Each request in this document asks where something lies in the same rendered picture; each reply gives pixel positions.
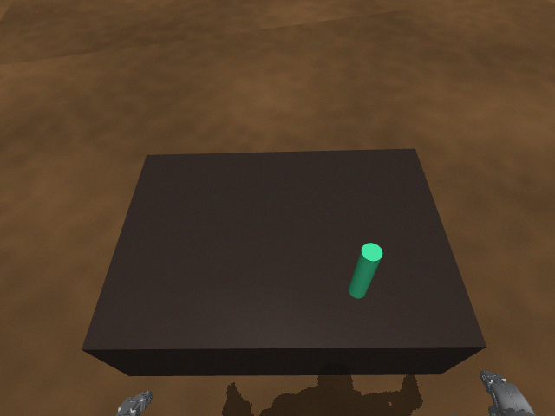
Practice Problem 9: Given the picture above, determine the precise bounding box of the left robot hand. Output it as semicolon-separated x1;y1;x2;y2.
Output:
116;391;153;416

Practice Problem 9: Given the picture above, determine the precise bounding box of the can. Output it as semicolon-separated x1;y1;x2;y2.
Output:
349;243;382;299

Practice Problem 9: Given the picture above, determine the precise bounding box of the right robot hand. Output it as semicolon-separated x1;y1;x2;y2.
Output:
451;370;535;416

